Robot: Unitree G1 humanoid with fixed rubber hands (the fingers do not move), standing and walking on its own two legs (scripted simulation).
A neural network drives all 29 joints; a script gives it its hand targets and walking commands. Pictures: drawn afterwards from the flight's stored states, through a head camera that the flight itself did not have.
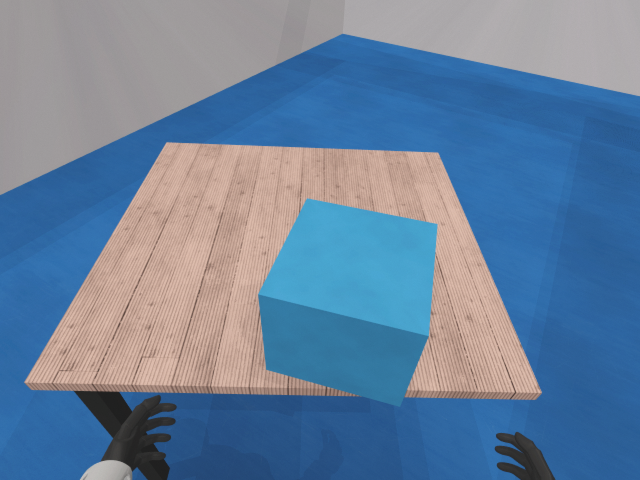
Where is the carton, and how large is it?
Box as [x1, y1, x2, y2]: [258, 198, 437, 406]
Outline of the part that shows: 307,198 258,294 266,369 399,406 428,336 437,224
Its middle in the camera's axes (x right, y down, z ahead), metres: +0.05 +0.09 +0.65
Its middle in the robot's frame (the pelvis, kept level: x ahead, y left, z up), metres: +0.44 -0.03 -0.03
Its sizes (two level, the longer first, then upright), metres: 0.226 0.225 0.197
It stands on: a table, 0.63 m high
